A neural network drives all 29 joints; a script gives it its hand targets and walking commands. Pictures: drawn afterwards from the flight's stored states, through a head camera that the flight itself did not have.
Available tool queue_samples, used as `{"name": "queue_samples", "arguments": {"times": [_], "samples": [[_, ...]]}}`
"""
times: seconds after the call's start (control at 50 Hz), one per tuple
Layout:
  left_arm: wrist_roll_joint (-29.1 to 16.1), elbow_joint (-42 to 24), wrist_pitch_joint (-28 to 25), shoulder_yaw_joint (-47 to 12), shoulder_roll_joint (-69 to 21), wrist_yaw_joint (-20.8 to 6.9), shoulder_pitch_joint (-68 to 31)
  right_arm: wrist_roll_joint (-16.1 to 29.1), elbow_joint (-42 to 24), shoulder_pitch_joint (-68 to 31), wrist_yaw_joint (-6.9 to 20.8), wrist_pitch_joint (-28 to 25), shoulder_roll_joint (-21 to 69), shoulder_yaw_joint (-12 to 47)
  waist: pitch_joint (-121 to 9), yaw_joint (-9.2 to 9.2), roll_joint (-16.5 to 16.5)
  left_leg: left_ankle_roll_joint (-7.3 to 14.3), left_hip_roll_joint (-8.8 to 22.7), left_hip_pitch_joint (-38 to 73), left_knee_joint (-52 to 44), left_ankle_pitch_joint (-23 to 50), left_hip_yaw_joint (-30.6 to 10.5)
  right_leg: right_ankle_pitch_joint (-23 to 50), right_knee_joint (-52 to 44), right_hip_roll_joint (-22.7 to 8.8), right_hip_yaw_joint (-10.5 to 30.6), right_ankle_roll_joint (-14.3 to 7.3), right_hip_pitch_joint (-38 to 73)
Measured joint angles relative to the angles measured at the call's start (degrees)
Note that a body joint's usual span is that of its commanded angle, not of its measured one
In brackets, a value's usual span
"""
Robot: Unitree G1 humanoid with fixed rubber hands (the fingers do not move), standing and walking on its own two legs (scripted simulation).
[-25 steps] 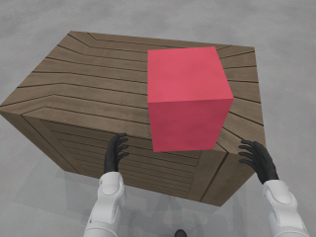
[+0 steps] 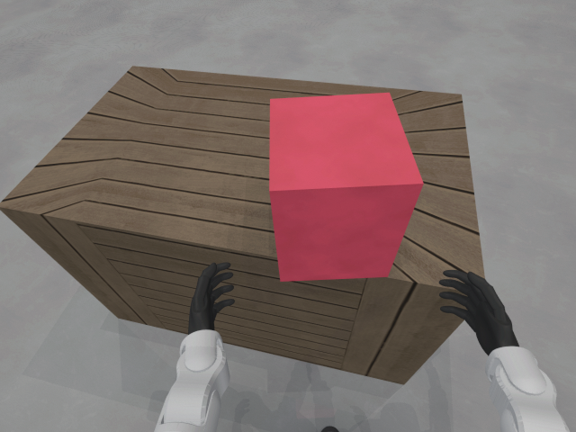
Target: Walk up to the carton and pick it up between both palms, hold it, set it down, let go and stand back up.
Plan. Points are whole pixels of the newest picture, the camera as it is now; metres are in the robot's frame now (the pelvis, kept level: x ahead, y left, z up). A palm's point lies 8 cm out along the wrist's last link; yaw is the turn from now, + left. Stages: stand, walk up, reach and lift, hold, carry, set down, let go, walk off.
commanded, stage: set down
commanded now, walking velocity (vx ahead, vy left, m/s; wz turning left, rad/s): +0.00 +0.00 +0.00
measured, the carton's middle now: (331, 192) +0.49 -0.06 +0.02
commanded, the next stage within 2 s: let go in 1.32 s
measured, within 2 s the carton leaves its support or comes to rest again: neither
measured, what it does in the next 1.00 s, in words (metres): shifts its weight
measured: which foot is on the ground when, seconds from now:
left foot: down 0.00-1.00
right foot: down 0.00-1.00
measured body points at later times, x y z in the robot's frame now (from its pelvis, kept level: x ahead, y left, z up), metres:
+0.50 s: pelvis +0.02 +0.02 +0.00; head +0.06 +0.01 +0.45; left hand +0.26 +0.17 -0.02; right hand +0.25 -0.24 -0.02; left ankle +0.00 +0.13 -0.74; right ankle +0.09 -0.08 -0.74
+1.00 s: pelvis +0.05 +0.04 +0.00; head +0.09 +0.04 +0.45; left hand +0.25 +0.21 -0.06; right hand +0.23 -0.23 -0.06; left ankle +0.00 +0.13 -0.74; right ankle +0.09 -0.08 -0.74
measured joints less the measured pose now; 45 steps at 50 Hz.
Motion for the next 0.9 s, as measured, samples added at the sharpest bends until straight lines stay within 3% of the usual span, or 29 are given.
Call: {"name": "queue_samples", "arguments": {"times": [0.46, 0.9], "samples": [[-0.47, -3.39, 0.24, -0.01, 1.76, -1.54, 8.33, 0.01, 1.32, 5.27, 0.04, -0.91, 0.0, 0.0, 1.13, 0.0, 0.0, 0.0, -0.36, 2.57, 0.0, -2.11, 0.0, -1.95, -0.18, -0.31, 0.22, 0.84, 2.71], [-0.47, 0.88, 0.26, -0.02, 6.76, -6.17, 11.3, 0.01, 11.04, 6.76, -0.88, -5.99, 0.0, 1.98, 2.61, 0.0, 0.0, 1.42, -0.61, 4.39, 0.0, -4.1, 0.0, -3.44, -0.98, -0.49, 0.35, 2.0, 4.94]]}}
